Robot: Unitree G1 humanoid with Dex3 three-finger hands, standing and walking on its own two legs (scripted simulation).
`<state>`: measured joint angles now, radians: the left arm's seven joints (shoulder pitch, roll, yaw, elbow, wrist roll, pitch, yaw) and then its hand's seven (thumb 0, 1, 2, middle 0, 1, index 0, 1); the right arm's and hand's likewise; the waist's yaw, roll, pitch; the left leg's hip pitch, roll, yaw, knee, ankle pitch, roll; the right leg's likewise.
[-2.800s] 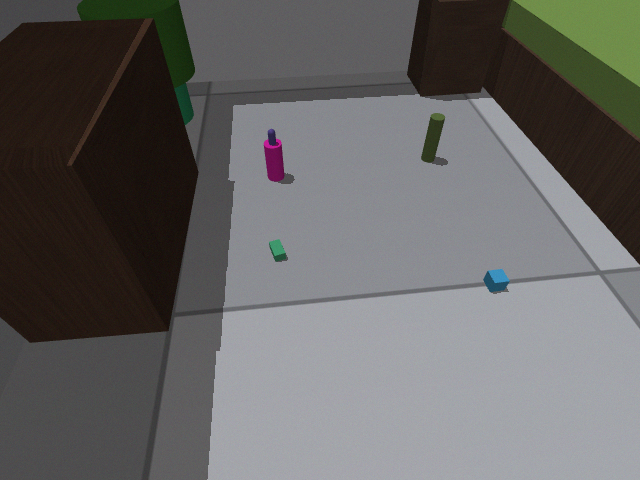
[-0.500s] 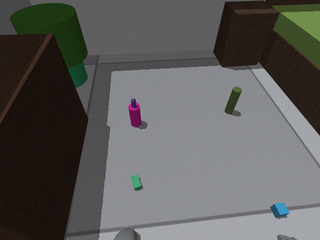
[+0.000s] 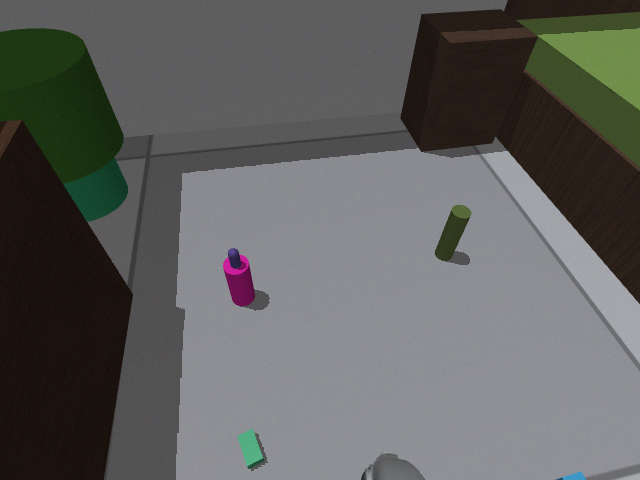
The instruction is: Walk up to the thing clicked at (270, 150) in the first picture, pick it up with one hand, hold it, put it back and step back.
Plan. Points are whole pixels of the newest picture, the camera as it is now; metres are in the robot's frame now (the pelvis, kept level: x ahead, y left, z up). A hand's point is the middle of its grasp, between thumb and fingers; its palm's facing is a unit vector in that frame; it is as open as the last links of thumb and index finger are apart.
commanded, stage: walk up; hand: left
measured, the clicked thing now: (238, 275) +0.86 +0.25 -0.63
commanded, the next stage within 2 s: none
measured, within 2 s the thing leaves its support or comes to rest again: neither
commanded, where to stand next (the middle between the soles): +0.51 -0.01 m, yaw +2 degrees
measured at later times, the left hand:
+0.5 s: hand (147, 451) +0.21 +0.24 -0.12, palm faces +0.05 -0.91 -0.40, open 7.4 cm
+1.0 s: hand (164, 335) +0.39 +0.26 -0.14, palm faces -0.02 -0.93 -0.36, open 7.4 cm
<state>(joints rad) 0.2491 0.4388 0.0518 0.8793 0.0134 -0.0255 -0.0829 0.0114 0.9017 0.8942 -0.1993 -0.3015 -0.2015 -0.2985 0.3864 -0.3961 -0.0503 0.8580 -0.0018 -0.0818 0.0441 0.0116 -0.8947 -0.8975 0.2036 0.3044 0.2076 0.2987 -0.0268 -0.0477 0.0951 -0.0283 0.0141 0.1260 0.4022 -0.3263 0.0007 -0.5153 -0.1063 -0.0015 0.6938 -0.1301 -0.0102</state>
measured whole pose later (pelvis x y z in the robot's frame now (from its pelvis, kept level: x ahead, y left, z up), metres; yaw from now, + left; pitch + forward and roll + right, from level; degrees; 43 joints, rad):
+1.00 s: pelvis +0.34 -0.02 +0.00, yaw +2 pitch -3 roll +2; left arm 0.30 0.42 0.05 0.88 0.01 -0.04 -0.06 0.01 0.90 0.89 -0.20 -0.30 -0.20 -0.30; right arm 0.34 -0.41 -0.05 0.81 -0.01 -0.06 0.05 0.01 -0.90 -0.90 0.20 0.30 0.21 0.30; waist -0.02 -0.03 0.09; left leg -0.14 0.01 0.09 0.50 -0.30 0.03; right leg -0.46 -0.10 0.00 0.73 -0.24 0.00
